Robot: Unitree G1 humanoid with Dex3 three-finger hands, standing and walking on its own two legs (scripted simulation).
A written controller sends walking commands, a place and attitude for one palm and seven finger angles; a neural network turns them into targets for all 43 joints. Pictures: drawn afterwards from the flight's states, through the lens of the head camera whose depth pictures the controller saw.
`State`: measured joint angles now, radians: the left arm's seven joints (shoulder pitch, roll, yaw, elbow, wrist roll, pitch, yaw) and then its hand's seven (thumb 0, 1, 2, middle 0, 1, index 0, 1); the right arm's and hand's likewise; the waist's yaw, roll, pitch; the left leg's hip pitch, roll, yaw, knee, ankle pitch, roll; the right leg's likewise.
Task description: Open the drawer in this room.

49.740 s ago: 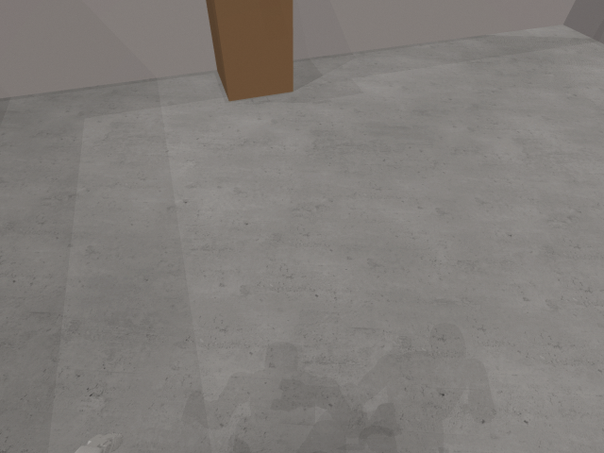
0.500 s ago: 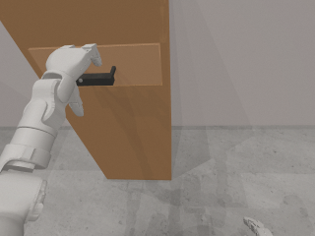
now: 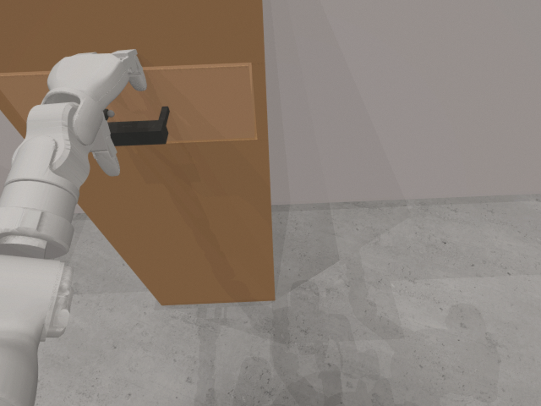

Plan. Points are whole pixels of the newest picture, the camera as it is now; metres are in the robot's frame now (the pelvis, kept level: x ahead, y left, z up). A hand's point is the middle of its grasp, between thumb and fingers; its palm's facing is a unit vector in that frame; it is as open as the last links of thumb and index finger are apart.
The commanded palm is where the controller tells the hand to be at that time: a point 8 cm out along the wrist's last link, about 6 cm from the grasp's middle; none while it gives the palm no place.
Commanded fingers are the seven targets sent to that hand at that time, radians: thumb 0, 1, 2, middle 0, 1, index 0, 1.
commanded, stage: move the hooked fingers above the handle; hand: left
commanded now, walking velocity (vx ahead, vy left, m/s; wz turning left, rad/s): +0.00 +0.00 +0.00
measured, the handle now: (131, 123) +0.52 +0.23 +0.13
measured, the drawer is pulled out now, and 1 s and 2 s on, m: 0.00 0.00 0.00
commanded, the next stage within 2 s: lower the fingers behind the handle in 0.80 s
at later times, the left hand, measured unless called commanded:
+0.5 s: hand (101, 116) +0.47 +0.24 +0.19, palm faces -0.01 -0.03 -1.00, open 13.8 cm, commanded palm +0.46 +0.24 +0.26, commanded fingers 0.00 -0.50 0.30 -0.30 -1.20 -0.30 -1.20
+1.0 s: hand (116, 109) +0.47 +0.22 +0.19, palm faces +0.03 -0.04 -1.00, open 13.8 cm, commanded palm +0.45 +0.23 +0.25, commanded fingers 0.00 -0.50 0.30 -0.30 -1.20 -0.30 -1.20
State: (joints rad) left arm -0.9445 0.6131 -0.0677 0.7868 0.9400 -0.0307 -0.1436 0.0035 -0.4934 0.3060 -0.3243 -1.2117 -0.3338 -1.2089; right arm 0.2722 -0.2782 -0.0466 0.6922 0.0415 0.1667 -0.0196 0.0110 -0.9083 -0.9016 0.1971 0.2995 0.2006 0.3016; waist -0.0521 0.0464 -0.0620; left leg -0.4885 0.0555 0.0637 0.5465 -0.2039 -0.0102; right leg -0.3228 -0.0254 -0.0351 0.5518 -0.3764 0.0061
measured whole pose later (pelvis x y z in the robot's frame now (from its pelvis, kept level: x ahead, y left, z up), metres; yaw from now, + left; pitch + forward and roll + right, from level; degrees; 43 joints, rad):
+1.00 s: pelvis -0.01 +0.00 +0.00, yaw +0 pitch +8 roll +0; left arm -0.96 0.59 -0.08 0.79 0.95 -0.02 -0.12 0.00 -0.49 0.31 -0.32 -1.20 -0.32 -1.20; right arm 0.29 -0.27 -0.05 0.70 0.05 0.16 -0.02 0.01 -0.91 -0.90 0.20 0.30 0.20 0.30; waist -0.05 0.06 -0.07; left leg -0.50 0.06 0.07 0.56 -0.21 0.00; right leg -0.34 -0.02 -0.03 0.57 -0.37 0.01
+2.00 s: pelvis -0.01 +0.00 -0.01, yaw -1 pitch +11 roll +0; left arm -0.86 0.58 -0.04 0.87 0.99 -0.06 0.00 0.00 -0.49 0.31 -0.32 -1.21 -0.32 -1.20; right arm 0.31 -0.26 -0.06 0.70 0.04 0.16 -0.04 0.01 -0.91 -0.90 0.20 0.30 0.20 0.30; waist -0.08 0.05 -0.09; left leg -0.59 0.07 0.06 0.64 -0.24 -0.01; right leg -0.42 -0.01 -0.02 0.64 -0.41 0.01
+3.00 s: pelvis -0.01 +0.01 -0.01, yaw -1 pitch +12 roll -1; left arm -0.88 0.59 -0.02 0.93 1.01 -0.06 0.04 0.00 0.15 0.58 -0.35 -1.26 -0.36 -1.27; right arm 0.34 -0.27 -0.05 0.71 0.04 0.14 -0.06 0.01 -0.91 -0.90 0.20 0.30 0.20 0.30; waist -0.11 0.05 -0.10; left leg -0.62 0.08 0.07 0.66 -0.24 0.00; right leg -0.46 -0.01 -0.02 0.65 -0.40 0.01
